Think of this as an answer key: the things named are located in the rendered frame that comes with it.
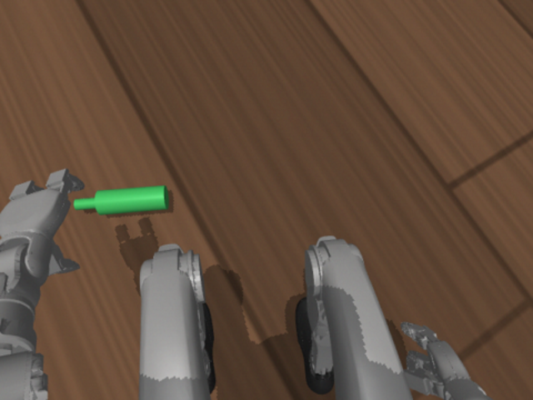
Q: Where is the right robot foot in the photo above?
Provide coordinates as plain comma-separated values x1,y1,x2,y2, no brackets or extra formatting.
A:
296,297,334,394

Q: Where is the right robot arm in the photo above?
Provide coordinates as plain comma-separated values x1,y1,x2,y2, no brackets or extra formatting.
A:
443,378,493,400

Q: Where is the left robot foot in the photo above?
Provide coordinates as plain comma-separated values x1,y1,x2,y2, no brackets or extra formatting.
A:
202,303,216,394

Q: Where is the left robot hand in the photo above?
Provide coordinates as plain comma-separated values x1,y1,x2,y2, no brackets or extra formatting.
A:
0,168,85,276

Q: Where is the right robot hand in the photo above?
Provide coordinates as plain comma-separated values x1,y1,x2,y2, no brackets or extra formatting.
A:
401,322,471,400

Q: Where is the left robot arm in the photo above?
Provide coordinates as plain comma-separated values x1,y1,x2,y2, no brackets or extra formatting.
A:
0,232,53,400

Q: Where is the bottle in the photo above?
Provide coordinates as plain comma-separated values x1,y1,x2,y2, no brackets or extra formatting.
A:
73,185,169,215

